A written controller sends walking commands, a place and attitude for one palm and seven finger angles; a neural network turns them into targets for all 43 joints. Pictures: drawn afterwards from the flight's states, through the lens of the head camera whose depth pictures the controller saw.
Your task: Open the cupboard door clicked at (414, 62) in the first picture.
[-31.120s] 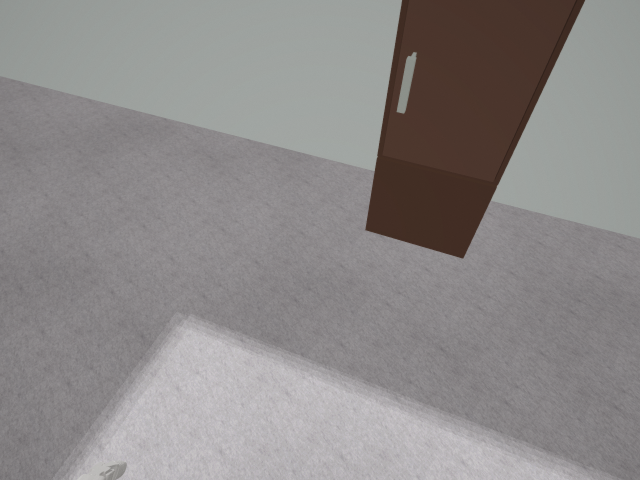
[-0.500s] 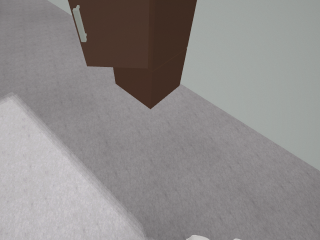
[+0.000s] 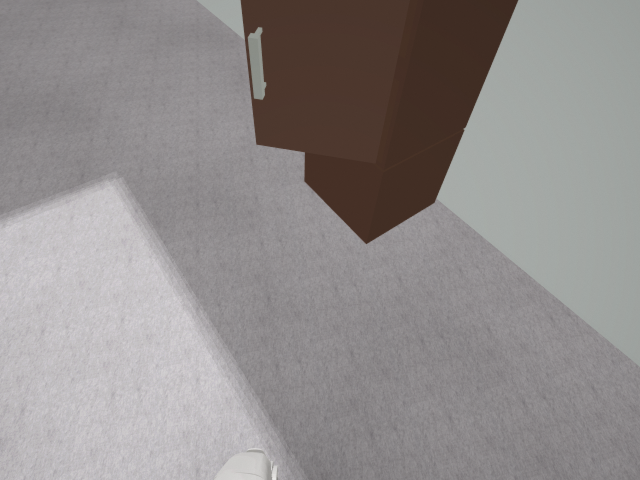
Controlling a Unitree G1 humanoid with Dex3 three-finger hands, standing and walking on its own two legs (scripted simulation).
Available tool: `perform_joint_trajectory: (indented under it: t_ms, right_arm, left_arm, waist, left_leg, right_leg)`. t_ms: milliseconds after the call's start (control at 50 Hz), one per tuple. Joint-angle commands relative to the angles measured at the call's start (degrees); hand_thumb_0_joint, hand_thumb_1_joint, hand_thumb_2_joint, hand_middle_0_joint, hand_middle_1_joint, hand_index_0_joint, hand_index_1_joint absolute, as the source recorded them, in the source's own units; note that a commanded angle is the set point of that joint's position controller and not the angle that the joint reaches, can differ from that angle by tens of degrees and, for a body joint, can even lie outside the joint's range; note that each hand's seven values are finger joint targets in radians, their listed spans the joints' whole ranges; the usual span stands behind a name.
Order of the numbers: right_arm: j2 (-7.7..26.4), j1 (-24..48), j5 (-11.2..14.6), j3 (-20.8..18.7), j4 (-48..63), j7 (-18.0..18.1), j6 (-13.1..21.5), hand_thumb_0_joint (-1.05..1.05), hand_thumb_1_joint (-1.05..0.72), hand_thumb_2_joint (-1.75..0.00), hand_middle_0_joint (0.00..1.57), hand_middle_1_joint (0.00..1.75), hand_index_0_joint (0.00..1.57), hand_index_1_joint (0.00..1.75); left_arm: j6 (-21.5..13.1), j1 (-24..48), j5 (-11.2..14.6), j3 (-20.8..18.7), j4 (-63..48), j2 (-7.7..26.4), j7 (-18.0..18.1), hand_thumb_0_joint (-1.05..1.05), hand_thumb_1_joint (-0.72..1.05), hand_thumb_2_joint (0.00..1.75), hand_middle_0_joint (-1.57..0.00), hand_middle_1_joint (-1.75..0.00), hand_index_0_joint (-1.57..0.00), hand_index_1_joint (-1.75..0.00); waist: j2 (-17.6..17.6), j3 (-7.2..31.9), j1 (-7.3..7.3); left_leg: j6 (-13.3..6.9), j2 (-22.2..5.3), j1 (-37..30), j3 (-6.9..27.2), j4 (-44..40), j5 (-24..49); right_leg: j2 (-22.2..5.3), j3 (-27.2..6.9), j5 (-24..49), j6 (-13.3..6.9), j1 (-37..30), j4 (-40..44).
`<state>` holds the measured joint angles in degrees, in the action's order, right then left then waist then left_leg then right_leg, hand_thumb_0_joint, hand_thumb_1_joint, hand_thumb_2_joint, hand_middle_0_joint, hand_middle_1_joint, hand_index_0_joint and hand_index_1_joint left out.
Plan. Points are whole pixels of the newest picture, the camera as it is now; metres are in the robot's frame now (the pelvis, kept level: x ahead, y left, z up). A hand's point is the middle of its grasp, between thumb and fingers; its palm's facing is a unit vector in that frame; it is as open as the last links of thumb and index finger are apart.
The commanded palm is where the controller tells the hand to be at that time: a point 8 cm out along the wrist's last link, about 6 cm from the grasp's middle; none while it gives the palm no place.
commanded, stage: take the last steps up to it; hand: left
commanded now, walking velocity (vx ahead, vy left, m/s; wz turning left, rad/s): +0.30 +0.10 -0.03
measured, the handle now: (259, 64) +1.03 +0.26 -0.05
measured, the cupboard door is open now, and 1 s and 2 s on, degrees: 43 43 43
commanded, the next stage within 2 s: come to a stop and stand still in 0.96 s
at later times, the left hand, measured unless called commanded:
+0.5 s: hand (211, 341) +0.32 +0.21 -0.14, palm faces -0.07 -0.98 -0.20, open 7.4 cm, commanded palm none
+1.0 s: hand (189, 361) +0.30 +0.25 -0.19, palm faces +0.06 -0.99 -0.16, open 7.3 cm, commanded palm none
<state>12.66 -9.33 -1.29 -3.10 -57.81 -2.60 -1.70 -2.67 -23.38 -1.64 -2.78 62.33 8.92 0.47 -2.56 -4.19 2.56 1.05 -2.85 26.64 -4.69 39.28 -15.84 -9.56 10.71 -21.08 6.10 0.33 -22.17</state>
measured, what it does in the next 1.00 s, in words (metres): walks ahead: left foot, then right foot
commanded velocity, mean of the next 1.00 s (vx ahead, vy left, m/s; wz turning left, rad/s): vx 0.27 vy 0.07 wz -0.03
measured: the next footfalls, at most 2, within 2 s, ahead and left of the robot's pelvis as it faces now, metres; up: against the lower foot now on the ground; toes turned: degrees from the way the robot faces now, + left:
left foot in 0.04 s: +0.13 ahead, +0.13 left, +0.00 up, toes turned +6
right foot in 0.54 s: +0.29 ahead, -0.07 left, +0.00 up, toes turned -10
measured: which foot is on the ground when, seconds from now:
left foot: up 0.00-0.02, down 0.04-0.54, up 0.56-0.94, down 0.96-1.00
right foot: down 0.00-0.04, up 0.06-0.52, down 0.54-0.96, up 0.98-1.00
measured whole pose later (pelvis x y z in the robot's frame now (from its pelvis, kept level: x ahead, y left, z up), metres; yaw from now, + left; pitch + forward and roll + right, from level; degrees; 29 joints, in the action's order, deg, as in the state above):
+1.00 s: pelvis +0.36 +0.08 -0.01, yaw -2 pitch -1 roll -1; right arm 11.0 -8.6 -2.1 -2.5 -57.7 -0.2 3.4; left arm -1.1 -22.4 -0.8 -3.0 65.3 10.0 0.3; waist -2.3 -3.1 2.0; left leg -2.2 -2.3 22.2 -6.2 33.9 -9.2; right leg -4.3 5.5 -28.6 0.0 8.8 -41.9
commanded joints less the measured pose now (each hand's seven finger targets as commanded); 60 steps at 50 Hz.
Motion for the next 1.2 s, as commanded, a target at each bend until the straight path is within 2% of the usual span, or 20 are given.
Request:
perform_joint_trajectory:
  t_ms: [0,20,60,100,200,440,480,500,520,540,580,660,820,860,900,920,940,1000,1100,1180]
  right_arm:
    - [9.9,-15.7,-0.5,-2.2,0.2,1.3,3.6,0.0,-0.9,-0.9,0.2,0.3,0.2,0.3]
    - [15.4,-22.3,-0.9,-3.6,-1.2,2.4,3.6,0.0,-0.9,-0.9,0.2,0.3,0.2,0.3]
    - [13.4,-16.4,-0.4,-2.8,0.0,3.5,3.2,0.0,-0.9,-0.9,0.2,0.3,0.2,0.3]
    - [6.9,-10.0,-0.5,-1.1,1.6,3.8,4.0,0.0,-0.9,-0.9,0.2,0.3,0.2,0.3]
    - [3.3,-9.3,-0.2,-0.5,0.7,3.8,5.8,0.0,-0.9,-0.9,0.2,0.3,0.2,0.3]
    - [4.3,-16.3,-0.6,0.3,-4.1,3.7,5.5,0.0,-0.9,-0.9,0.2,0.3,0.2,0.3]
    - [4.2,-15.6,-0.3,0.5,-4.7,3.8,5.4,0.0,-0.9,-0.9,0.2,0.3,0.2,0.3]
    - [3.3,-14.8,0.4,0.5,-4.3,3.6,5.7,0.0,-0.9,-0.9,0.2,0.3,0.2,0.3]
    - [1.6,-15.5,1.0,0.7,-2.7,3.1,6.1,0.0,-0.9,-0.9,0.2,0.3,0.2,0.3]
    - [3.3,-13.6,0.9,0.2,-2.0,3.1,5.5,0.0,-0.9,-0.9,0.2,0.3,0.2,0.3]
    - [1.8,-6.8,0.5,-0.2,-0.9,3.0,4.6,0.0,-0.9,-0.9,0.2,0.3,0.2,0.3]
    - [-2.2,-11.6,0.0,0.2,-3.2,2.2,3.2,0.0,-0.9,-0.9,0.2,0.3,0.2,0.3]
    - [-1.9,-1.7,0.1,0.0,0.8,1.0,3.9,0.0,-0.9,-0.9,0.2,0.3,0.2,0.3]
    - [-0.7,-1.8,0.1,0.0,1.1,1.1,4.2,0.0,-0.9,-0.9,0.2,0.3,0.2,0.3]
    - [2.1,-9.5,-0.1,-0.4,-1.4,1.7,4.7,0.0,-0.9,-0.9,0.2,0.3,0.2,0.3]
    - [6.9,-15.7,-0.8,-1.3,-2.8,2.3,5.2,0.0,-0.9,-0.9,0.2,0.3,0.2,0.3]
    - [12.1,-20.7,-1.2,-2.4,-3.3,3.2,4.8,0.0,-0.9,-0.9,0.2,0.3,0.2,0.3]
    - [7.3,-12.3,-0.5,-0.8,-0.3,4.0,4.4,0.0,-0.9,-0.9,0.2,0.3,0.2,0.3]
    - [3.0,-5.5,0.0,1.6,0.3,5.2,5.7,0.0,-0.9,-0.9,0.2,0.3,0.2,0.3]
    - [4.9,-3.9,0.1,0.6,-0.5,5.6,3.5,0.0,-0.9,-0.9,0.2,0.3,0.2,0.3]
  left_arm:
    - [-0.2,1.0,0.4,-2.2,-3.7,8.9,-0.2,0.0,0.9,0.9,-0.2,-0.3,-0.2,-0.3]
    - [0.0,1.9,0.9,-1.4,-6.0,5.5,-0.5,0.0,0.9,0.9,-0.2,-0.3,-0.2,-0.3]
    - [0.3,7.8,0.7,-0.5,-8.0,4.6,0.1,0.0,0.9,0.9,-0.2,-0.3,-0.2,-0.3]
    - [0.6,9.1,0.2,-1.0,-6.5,5.1,-0.6,0.0,0.9,0.9,-0.2,-0.3,-0.2,-0.3]
    - [1.8,6.0,0.0,-0.9,-5.1,3.3,-1.1,0.0,0.9,0.9,-0.2,-0.3,-0.2,-0.3]
    - [1.3,19.4,0.1,-0.5,-11.6,3.8,-1.5,0.0,0.9,0.9,-0.2,-0.3,-0.2,-0.3]
    - [0.6,11.7,0.1,-1.1,-9.3,5.3,-1.4,0.0,0.9,0.9,-0.2,-0.3,-0.2,-0.3]
    - [-0.1,3.9,0.0,-2.0,-7.0,8.3,-1.1,0.0,0.9,0.9,-0.2,-0.3,-0.2,-0.3]
    - [-0.5,-4.6,0.0,-3.5,-4.6,13.9,-0.6,0.0,0.9,0.9,-0.2,-0.3,-0.2,-0.3]
    - [-0.6,-5.9,1.0,-3.6,-4.2,15.6,-0.3,0.0,0.9,0.9,-0.2,-0.3,-0.2,-0.3]
    - [-0.2,3.2,1.1,-2.5,-6.3,10.7,0.5,0.0,0.9,0.9,-0.2,-0.3,-0.2,-0.3]
    - [-1.9,5.8,0.6,-1.2,-5.4,5.9,0.2,0.0,0.9,0.9,-0.2,-0.3,-0.2,-0.3]
    - [-2.0,2.7,0.3,-1.6,-1.6,8.7,-0.2,0.0,0.9,0.9,-0.2,-0.3,-0.2,-0.3]
    - [-1.5,2.9,0.2,-1.7,-1.0,9.0,-0.1,0.0,0.9,0.9,-0.2,-0.3,-0.2,-0.3]
    - [-0.8,4.7,0.4,-1.7,-1.2,8.7,-0.1,0.0,0.9,0.9,-0.2,-0.3,-0.2,-0.3]
    - [-0.4,2.9,0.7,-1.2,-1.8,6.6,-0.3,0.0,0.9,0.9,-0.2,-0.3,-0.2,-0.3]
    - [-0.4,1.7,1.1,-0.6,-3.0,3.8,-0.4,0.0,0.9,0.9,-0.2,-0.3,-0.2,-0.3]
    - [-0.1,7.3,0.5,-0.4,-4.3,4.6,-0.2,0.0,0.9,0.9,-0.2,-0.3,-0.2,-0.3]
    - [1.9,1.8,1.0,0.8,-1.0,1.1,0.3,0.0,0.9,0.9,-0.2,-0.3,-0.2,-0.3]
    - [3.8,3.7,0.8,0.3,-2.3,3.3,0.8,0.0,0.9,0.9,-0.2,-0.3,-0.2,-0.3]
  waist:
    - [8.8,10.8,-9.6]
    - [22.0,14.2,-11.15]
    - [15.9,10.8,-8.59]
    - [11.4,1.7,-5.59]
    - [6.6,2.2,-1.72]
    - [5.8,-1.7,-3.68]
    - [4.1,1.5,0.04]
    - [0.0,5.8,3.21]
    - [-11.6,11.0,5.1]
    - [-12.5,11.3,5.04]
    - [-1.9,1.1,2.04]
    - [-4.7,2.0,-2.72]
    - [-5.5,0.0,-0.69]
    - [-5.3,-0.7,-1.71]
    - [-0.3,1.2,-5.97]
    - [9.6,5.5,-7.68]
    - [20.5,9.4,-8.6]
    - [14.6,3.9,-5.89]
    - [5.5,6.9,-0.54]
    - [7.8,5.7,-1.26]
  left_leg:
    - [-4.4,-4.2,-34.1,5.3,-12.4,1.6]
    - [-10.5,-17.6,-39.6,27.3,-19.7,2.8]
    - [-13.9,-20.1,-29.9,28.7,-24.8,-10.0]
    - [-12.1,-16.3,-17.3,20.7,-27.5,-7.3]
    - [-12.1,-12.4,-16.5,9.3,-29.9,8.2]
    - [-10.9,-11.7,-22.4,5.0,-24.3,20.6]
    - [-8.1,-8.3,-19.6,2.1,-14.0,24.5]
    - [-5.8,-5.0,-11.2,-0.1,-2.6,22.8]
    - [-2.5,2.4,3.5,-4.9,13.3,1.2]
    - [-1.9,3.2,6.7,-0.1,27.2,-18.2]
    - [-1.8,-2.3,11.0,6.4,30.3,-9.4]
    - [0.7,-3.3,2.4,2.8,17.8,-0.9]
    - [0.6,-0.8,0.2,-0.7,-1.7,2.8]
    - [-0.1,0.1,-5.6,-1.1,-6.3,4.0]
    - [-0.9,1.6,-19.9,-1.5,-12.7,6.0]
    - [-4.0,-6.5,-29.1,7.9,-14.7,7.9]
    - [-10.0,-18.3,-34.7,24.0,-20.3,10.8]
    - [-12.6,-18.4,-19.7,21.9,-25.8,2.2]
    - [-9.9,-13.4,-14.3,5.8,-22.1,39.9]
    - [-9.8,-14.2,-12.3,6.2,-19.7,36.1]
  right_leg:
    - [-2.5,1.9,13.1,-5.9,19.6,-24.1]
    - [5.8,0.7,-15.3,-4.1,33.0,-41.1]
    - [3.2,-8.1,-11.3,-7.0,39.3,-54.1]
    - [0.6,-9.6,-2.4,-7.0,37.5,-52.3]
    - [1.1,-8.6,5.3,-5.9,32.9,-40.9]
    - [5.6,-4.7,6.9,-7.4,24.5,-15.2]
    - [7.7,-3.4,10.2,-8.6,11.5,-7.8]
    - [3.5,-9.7,12.8,-11.1,-3.0,-6.2]
    - [-11.7,-29.8,17.9,-17.3,-16.9,-0.8]
    - [-18.6,-39.6,15.1,-22.0,-12.4,6.4]
    - [-15.4,-31.6,7.3,-19.8,1.4,9.7]
    - [-7.0,-14.1,18.0,-14.7,9.2,11.4]
    - [-7.3,-11.7,20.2,-14.4,6.1,9.0]
    - [-7.2,-11.6,18.2,-13.4,8.6,6.5]
    - [-3.7,-8.0,16.0,-11.5,15.1,-2.7]
    - [1.8,-4.3,8.5,-9.2,21.2,-16.2]
    - [8.4,-0.7,-13.4,-7.0,30.0,-32.7]
    - [3.9,-9.7,-6.8,-8.0,34.3,-48.8]
    - [3.2,-10.3,0.7,-5.0,20.3,-31.0]
    - [5.7,-8.0,1.4,-4.8,14.9,-20.1]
